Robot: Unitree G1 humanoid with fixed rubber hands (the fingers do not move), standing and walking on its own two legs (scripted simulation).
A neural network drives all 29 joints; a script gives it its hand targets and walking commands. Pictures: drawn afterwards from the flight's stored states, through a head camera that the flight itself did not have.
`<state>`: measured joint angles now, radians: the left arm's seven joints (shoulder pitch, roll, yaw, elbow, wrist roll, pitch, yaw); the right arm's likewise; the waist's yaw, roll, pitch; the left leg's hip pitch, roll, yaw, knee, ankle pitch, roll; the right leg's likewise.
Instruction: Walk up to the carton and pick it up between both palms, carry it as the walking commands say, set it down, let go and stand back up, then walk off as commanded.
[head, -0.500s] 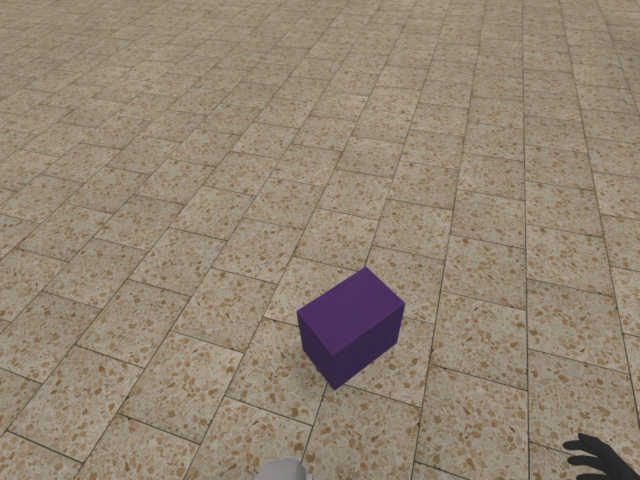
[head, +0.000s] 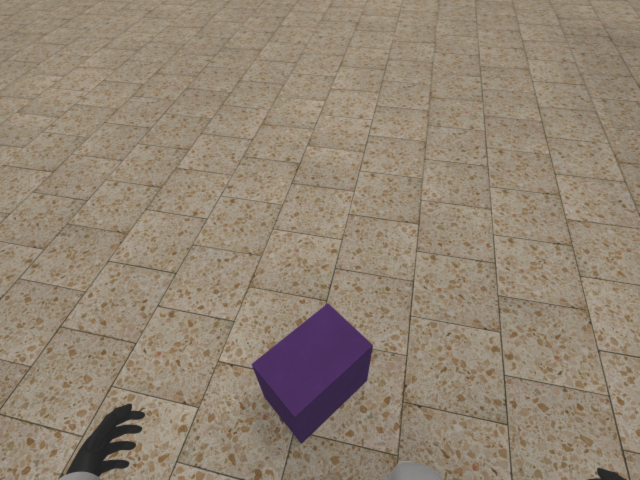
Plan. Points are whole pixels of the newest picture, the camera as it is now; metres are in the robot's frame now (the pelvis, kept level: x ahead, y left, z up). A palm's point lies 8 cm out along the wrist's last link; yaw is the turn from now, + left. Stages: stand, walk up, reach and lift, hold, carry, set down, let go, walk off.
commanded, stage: walk up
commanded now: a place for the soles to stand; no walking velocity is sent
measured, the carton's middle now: (314, 373) +0.50 +0.04 -0.62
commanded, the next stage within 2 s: none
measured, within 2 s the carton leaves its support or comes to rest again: neither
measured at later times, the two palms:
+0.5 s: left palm out of the picture +0.11 +0.33 -0.07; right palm (601, 465) +0.15 -0.31 -0.06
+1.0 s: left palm out of the picture +0.11 +0.27 -0.05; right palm out of the picture +0.15 -0.44 -0.06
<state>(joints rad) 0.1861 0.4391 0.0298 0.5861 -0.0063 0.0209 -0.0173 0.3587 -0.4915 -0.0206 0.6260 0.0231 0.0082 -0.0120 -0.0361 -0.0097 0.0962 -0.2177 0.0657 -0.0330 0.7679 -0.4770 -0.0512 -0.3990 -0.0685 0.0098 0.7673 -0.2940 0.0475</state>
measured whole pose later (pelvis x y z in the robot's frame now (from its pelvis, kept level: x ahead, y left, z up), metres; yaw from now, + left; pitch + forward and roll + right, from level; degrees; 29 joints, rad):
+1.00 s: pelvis +0.04 -0.08 +0.01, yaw +15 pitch -3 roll +1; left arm 0.12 0.45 0.11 0.63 0.07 0.07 -0.08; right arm 0.37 -0.52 -0.11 0.83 -0.03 0.01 -0.11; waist -0.02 -0.01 0.16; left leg -0.37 0.03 -0.16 0.93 -0.53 -0.01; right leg -0.37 -0.07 -0.02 0.72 -0.30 0.00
